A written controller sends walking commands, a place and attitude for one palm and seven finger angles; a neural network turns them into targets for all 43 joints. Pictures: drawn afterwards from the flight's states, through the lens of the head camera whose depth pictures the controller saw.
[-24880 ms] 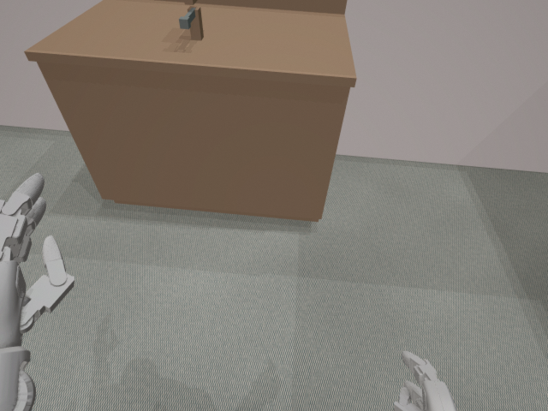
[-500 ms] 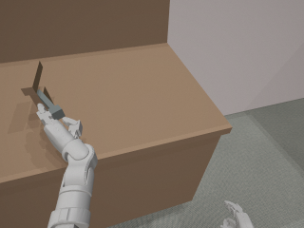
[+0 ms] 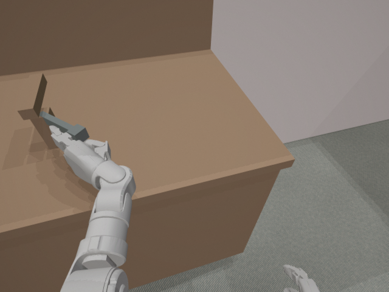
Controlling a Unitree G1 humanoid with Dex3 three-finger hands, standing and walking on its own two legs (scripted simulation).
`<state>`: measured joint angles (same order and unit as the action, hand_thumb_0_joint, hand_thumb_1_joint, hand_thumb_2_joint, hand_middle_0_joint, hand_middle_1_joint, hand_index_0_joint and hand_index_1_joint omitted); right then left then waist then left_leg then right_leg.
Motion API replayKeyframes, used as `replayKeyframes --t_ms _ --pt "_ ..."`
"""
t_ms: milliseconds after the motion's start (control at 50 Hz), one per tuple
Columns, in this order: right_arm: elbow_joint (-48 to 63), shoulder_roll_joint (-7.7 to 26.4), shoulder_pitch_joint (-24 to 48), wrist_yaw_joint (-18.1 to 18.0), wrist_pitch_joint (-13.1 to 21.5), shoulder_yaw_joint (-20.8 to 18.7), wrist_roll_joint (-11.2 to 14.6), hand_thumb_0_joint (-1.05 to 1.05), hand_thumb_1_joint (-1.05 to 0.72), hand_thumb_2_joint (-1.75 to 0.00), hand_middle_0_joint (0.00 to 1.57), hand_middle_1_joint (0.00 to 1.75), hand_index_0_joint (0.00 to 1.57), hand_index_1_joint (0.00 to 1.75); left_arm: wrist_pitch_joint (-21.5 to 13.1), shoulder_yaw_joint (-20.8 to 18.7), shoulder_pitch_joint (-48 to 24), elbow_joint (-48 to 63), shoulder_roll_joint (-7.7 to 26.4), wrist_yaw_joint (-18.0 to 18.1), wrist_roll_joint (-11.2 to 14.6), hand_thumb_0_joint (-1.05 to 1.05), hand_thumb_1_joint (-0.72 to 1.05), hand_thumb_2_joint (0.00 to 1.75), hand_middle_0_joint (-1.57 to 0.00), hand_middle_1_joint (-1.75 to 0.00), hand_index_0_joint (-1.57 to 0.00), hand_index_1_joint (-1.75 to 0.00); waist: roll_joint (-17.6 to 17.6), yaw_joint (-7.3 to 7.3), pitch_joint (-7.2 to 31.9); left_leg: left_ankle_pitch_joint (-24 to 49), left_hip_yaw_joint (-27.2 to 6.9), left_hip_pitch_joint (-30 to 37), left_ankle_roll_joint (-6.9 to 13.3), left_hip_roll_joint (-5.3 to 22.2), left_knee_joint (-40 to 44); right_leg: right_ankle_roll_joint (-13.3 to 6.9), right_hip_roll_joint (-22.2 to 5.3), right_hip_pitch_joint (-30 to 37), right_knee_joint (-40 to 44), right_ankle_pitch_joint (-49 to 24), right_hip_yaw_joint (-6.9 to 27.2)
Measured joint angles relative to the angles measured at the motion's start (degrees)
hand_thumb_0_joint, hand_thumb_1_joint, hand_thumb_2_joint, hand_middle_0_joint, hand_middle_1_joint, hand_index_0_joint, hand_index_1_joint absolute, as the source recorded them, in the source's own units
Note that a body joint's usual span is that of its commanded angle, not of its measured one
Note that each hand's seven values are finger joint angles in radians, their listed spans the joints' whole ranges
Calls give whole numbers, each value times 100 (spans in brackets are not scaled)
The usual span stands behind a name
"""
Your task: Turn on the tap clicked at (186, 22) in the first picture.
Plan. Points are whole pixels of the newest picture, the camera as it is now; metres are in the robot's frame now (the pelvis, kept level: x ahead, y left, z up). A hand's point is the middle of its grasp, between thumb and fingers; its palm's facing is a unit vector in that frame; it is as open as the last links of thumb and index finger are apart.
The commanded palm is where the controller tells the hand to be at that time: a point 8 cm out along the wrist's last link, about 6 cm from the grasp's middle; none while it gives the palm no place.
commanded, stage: push the lever round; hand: left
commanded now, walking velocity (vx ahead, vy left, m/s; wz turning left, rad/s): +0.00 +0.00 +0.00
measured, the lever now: (78, 134) +0.39 +0.28 +0.13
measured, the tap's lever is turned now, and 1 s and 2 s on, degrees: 44 72 74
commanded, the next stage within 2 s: lift the hand up off the lever in 0.52 s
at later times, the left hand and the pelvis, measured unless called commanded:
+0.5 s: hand (110, 139) +0.40 +0.22 +0.10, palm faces +0.86 -0.51 -0.06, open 8.3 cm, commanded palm +0.36 +0.23 +0.11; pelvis +0.00 +0.00 +0.00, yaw +0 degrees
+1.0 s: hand (111, 135) +0.41 +0.22 +0.11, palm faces +0.86 -0.51 -0.06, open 8.1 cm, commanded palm +0.36 +0.23 +0.12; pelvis +0.00 -0.01 +0.00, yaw -1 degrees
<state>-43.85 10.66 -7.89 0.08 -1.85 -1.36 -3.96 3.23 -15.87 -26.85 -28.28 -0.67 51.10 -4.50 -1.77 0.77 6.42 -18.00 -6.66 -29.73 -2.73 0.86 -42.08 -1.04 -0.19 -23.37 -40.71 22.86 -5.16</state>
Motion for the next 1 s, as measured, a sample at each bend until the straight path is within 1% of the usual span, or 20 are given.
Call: replayKeyframes --t_ms 80,220,300,420,660,800,1000 --pt "14 5 -71 12 -23 -25 -17 1 -91 -90 20 29 20 30 -56 -112 -44 -61 52 -31 -3 2 90 90 -15 -15 -8 -13 4 -28 29 -17 10 -48 -6 19 -22 -8 18 -53 -17 7 12" --pt "4 72 -182 19 -29 -70 -9 1 -91 -90 20 29 20 30 -137 -143 -21 -72 81 -47 -1 2 90 90 -15 -15 -8 -13 -9 -63 21 -48 13 -56 -3 25 -55 -5 24 -55 -34 28 15" --pt "-28 84 -191 10 -7 -84 -11 1 -91 -90 20 29 20 30 -155 -168 -123 -147 87 -12 -4 2 90 90 -15 -15 -7 -13 10 -75 4 -40 11 -79 -6 24 -55 -10 23 -81 -43 25 13" --pt "-59 69 -157 -3 2 -72 -14 1 -91 -90 20 29 20 30 -199 -228 -374 -431 121 80 -74 2 90 90 -15 -15 -4 -12 31 -110 -1 -25 0 -154 -9 22 -69 -16 22 -160 -72 22 2" --pt "-29 23 -216 24 -36 -62 -59 1 -91 -90 20 29 20 30 -292 -506 -702 -883 222 105 -165 2 90 90 -15 -15 -2 -11 9 -216 75 -36 17 -286 -24 52 -119 -35 49 -316 -148 33 23" --pt "-40 51 -323 52 -16 -86 -72 1 -91 -90 20 29 20 30 -256 -597 -757 -879 259 81 -145 2 90 90 -15 -15 -4 -11 8 -245 70 -37 30 -302 -30 67 -117 -44 62 -346 -159 34 37" --pt "-20 91 -393 59 19 -116 -58 1 -91 -90 20 29 20 30 -64 -651 -583 -573 266 -28 -63 2 90 90 -15 -15 -7 -12 6 -255 66 -40 66 -170 -29 91 -37 -45 81 -225 -68 16 72"
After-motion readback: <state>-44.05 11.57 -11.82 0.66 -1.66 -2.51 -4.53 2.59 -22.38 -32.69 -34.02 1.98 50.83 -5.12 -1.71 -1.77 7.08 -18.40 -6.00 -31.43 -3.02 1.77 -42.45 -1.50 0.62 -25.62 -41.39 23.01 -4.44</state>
